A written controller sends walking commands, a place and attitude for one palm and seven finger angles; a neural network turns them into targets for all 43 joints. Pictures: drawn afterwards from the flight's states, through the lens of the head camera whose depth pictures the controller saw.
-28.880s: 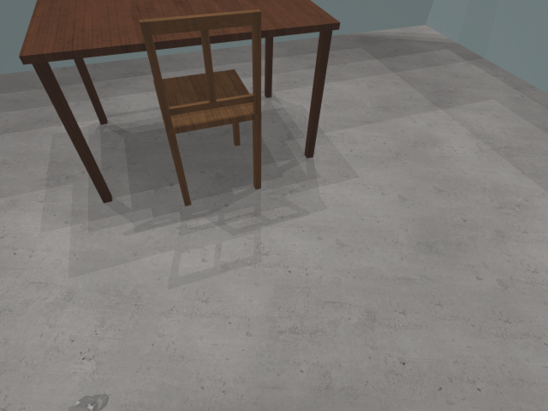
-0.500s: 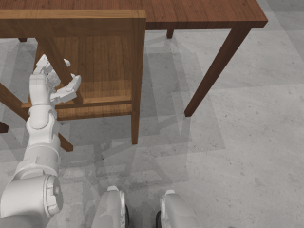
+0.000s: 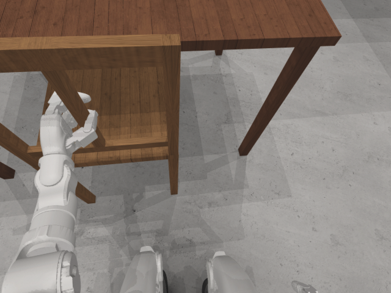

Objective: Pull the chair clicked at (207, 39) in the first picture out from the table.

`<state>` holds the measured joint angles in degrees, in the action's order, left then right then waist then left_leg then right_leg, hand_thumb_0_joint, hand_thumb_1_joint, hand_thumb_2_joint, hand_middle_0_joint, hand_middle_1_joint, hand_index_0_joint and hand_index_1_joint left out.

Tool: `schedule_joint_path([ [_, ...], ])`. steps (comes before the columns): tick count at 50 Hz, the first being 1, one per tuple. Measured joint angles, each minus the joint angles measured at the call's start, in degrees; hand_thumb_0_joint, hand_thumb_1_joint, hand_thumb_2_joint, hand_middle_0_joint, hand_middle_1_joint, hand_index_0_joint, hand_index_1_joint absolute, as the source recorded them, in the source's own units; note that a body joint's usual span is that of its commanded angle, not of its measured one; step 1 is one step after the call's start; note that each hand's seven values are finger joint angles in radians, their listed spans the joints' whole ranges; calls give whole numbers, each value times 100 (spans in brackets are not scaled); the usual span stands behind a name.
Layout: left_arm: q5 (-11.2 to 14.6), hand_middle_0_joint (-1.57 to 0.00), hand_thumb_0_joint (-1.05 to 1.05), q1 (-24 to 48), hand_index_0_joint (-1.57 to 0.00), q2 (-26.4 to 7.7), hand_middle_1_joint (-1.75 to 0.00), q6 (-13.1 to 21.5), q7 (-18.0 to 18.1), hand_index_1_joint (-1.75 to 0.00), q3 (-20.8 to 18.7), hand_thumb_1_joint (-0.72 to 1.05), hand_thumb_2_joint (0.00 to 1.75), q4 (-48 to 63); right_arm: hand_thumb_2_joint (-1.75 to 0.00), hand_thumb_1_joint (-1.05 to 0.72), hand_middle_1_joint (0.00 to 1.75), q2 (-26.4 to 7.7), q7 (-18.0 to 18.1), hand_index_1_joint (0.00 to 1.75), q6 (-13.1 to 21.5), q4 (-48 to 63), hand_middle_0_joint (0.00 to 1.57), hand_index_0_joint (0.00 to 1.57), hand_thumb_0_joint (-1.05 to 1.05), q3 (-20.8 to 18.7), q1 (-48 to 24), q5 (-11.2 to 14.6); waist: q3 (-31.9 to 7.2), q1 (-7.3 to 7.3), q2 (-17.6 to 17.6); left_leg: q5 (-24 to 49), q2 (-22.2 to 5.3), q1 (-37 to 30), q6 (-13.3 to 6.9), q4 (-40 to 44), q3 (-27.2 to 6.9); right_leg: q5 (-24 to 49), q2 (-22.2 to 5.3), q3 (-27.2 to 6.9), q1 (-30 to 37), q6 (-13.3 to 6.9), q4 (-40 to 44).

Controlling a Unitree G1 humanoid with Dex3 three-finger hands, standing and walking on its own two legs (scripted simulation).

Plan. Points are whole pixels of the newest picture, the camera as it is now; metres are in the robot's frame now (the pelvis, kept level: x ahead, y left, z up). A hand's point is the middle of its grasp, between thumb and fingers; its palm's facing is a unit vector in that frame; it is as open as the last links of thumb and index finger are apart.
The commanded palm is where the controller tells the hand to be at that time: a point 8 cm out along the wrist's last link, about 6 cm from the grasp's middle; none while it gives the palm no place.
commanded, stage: hook a spindle and tug to test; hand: left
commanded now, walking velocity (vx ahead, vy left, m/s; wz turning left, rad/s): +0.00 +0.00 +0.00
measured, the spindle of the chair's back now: (81, 114) +0.47 +0.22 +0.02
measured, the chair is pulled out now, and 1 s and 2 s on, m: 0.01 0.13 0.26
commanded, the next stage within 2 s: step backward, pulling the chair out in 0.20 s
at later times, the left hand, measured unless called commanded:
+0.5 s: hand (86, 137) +0.41 +0.20 +0.03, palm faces +0.20 -0.97 -0.12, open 5.7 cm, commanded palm +0.39 +0.24 +0.03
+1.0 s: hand (107, 178) +0.33 +0.15 +0.04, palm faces +0.10 -0.98 -0.17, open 5.4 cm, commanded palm +0.31 +0.19 +0.04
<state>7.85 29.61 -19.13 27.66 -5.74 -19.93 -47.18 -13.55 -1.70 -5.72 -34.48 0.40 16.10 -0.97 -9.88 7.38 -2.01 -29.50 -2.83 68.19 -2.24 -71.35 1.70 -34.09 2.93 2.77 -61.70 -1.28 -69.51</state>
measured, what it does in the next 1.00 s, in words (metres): rises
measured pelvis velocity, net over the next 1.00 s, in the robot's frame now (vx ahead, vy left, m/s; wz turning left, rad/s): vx -0.04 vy -0.01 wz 0.03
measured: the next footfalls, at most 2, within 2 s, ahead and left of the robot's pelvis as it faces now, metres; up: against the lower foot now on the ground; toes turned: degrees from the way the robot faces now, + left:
right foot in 1.62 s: -0.06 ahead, -0.18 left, +0.00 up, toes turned +2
left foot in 1.92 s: -0.15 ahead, +0.12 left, +0.00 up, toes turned +5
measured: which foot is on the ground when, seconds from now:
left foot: down 0.00-1.00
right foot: down 0.00-1.00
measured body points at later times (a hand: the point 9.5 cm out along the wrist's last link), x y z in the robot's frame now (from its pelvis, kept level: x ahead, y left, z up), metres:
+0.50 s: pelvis +0.01 +0.01 +0.06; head +0.12 +0.02 +0.50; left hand +0.40 +0.25 +0.04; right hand +0.10 -0.24 -0.06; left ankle +0.03 +0.10 -0.63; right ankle -0.02 -0.11 -0.63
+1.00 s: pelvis -0.04 -0.01 +0.09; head +0.06 -0.02 +0.53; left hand +0.32 +0.20 +0.05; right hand +0.02 -0.26 -0.05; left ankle +0.03 +0.10 -0.63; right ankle -0.02 -0.11 -0.63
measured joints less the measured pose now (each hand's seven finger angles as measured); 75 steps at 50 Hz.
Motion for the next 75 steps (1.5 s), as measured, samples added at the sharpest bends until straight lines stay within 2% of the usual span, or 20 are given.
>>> schedule_joint_path([
  [16,160,-33,2,-643,-36,233,-139,14,-54,-140,259,66,77,612,-90,-91,29,-17,12,30,182,-26,20,21,1,-70,-132,29,-38,-173,11,-39,55,-163,-5,64,-22,-50,-43,19,191,15,80],
  [17,-6,-34,1,-595,-36,225,-139,-132,69,-140,316,66,77,665,-90,-91,29,-3,59,30,103,-1,20,21,1,-68,-165,85,93,-180,32,-27,80,-293,-12,102,-20,-54,-66,19,323,18,107],
  [18,-209,-34,1,-535,-37,198,-139,-431,257,-140,426,67,78,747,-90,-91,29,22,139,30,4,31,20,21,1,-65,-197,160,282,-194,41,5,111,-540,-30,235,-22,33,-93,14,560,95,226],
  [19,-304,-34,2,-483,-38,189,-137,-777,434,-141,552,67,78,775,-90,-91,29,49,226,30,-64,59,20,20,1,-57,-206,222,442,-205,31,90,138,-815,-32,425,-29,120,-112,18,846,139,428],
  [21,-423,-33,3,-414,-38,209,-132,-1375,739,-142,748,67,79,604,-90,-91,29,89,370,30,-164,132,20,20,1,-3,-155,302,540,-200,-10,283,176,-1330,-41,946,-10,282,-132,-5,1354,97,954],
  [23,-322,-29,5,-398,-39,306,-124,-1599,932,-142,821,67,80,215,-90,-91,29,112,472,30,-225,182,20,20,1,69,-64,351,499,-190,-20,499,192,-1776,-50,1493,41,525,-139,-59,1767,80,1495],
  [25,-242,-25,6,-364,-41,444,-115,-1640,1068,-143,826,68,79,-143,-90,-91,29,117,533,30,-268,175,20,21,1,131,24,370,462,-200,15,686,188,-2144,-52,1949,69,773,-131,-91,2116,118,1961],
  [29,-364,-23,6,-125,-45,525,-108,-1590,1159,-144,984,69,77,-792,-90,-90,30,81,615,30,-300,16,20,21,1,162,95,357,527,-202,147,975,198,-2667,-51,2553,29,1148,-125,-48,2647,162,2593],
  [34,-450,-22,6,113,-48,478,-106,-1483,1128,-145,1192,70,74,-1233,-90,-90,30,-33,672,30,-229,-174,20,21,1,21,29,304,782,-147,228,1226,247,-3020,-84,2920,29,1383,-157,-59,2990,169,2927],
  [37,-395,-22,5,132,-48,465,-105,-1427,1090,-145,1225,70,73,-1263,-90,-90,29,-83,679,30,-135,-243,20,21,1,-58,-23,265,965,-140,245,1337,297,-3142,-107,3038,118,1352,-210,-150,3082,157,2996],
  [44,-297,-23,3,-25,-48,578,-104,-1392,1026,-145,1173,69,72,-1031,-90,-91,29,-25,659,30,26,-378,20,21,1,-76,-145,261,1450,-190,-14,1617,205,-3350,-54,3268,149,1621,-121,-183,3223,94,3150],
  [51,-341,-24,2,-105,-49,737,-106,-1430,1030,-145,1448,67,72,-1145,-90,-90,29,107,725,30,197,-572,20,21,1,11,-142,412,1535,-316,-160,1917,55,-3496,116,3522,-38,1967,48,-12,3453,-48,3535],
  [55,-398,-25,2,-58,-49,835,-109,-1482,1074,-145,1652,65,72,-1426,-90,-90,30,-39,778,30,317,-698,20,21,1,-11,-225,477,1565,-274,-193,1918,94,-3655,169,3568,-119,2036,22,66,3646,-62,3605],
  [59,-414,-25,2,-23,-49,1020,-112,-1562,1123,-145,1864,64,72,-1632,-90,-90,30,-299,846,30,448,-848,20,21,1,-76,-331,532,1603,-240,-196,1306,261,-3804,235,3518,-161,2136,-112,63,3862,2,3755],
  [60,-415,-24,2,-30,-50,1077,-112,-1572,1140,-145,1931,64,72,-1653,-90,-90,30,-364,871,30,495,-888,20,21,1,-90,-344,534,1606,-241,-199,1391,289,-3864,236,3598,-151,2161,-144,60,3908,25,3789],
  [62,-438,-23,2,-55,-50,1173,-114,-1589,1151,-145,2068,63,72,-1668,-90,-91,29,-476,927,30,581,-948,20,21,1,-109,-350,527,1606,-263,-230,2010,291,-3999,155,3839,-115,2185,-168,67,3986,80,3810],
  [63,-456,-23,2,-66,-50,1200,-115,-1599,1143,-145,2151,63,73,-1661,-90,-91,29,-511,953,30,614,-969,20,21,1,-119,-352,528,1602,-287,-245,2345,278,-4043,56,3911,-97,2181,-162,67,4005,106,3786],
  [66,-445,-22,2,-91,-50,1175,-118,-1623,1122,-145,2383,62,74,-1633,-90,-91,29,-435,976,30,671,-986,20,20,1,-112,-392,528,1587,-399,-76,2307,327,-4127,-131,3928,38,1950,-222,-57,3945,148,3560],
  [70,-441,-21,2,-95,-50,1118,-120,-1696,1109,-145,2433,62,75,-1534,-90,-91,29,-186,975,30,767,-873,20,20,1,13,-463,373,1594,-465,37,2437,331,-4141,-148,4133,100,987,-197,-263,3662,49,2785],
  [75,-437,-22,3,49,-50,1016,-120,-1721,1134,-145,2300,61,76,-1529,-90,-91,29,191,898,30,936,-871,20,21,1,223,-599,224,1773,-575,17,2621,185,-4110,-80,4222,42,546,-228,-395,3782,58,2521],
])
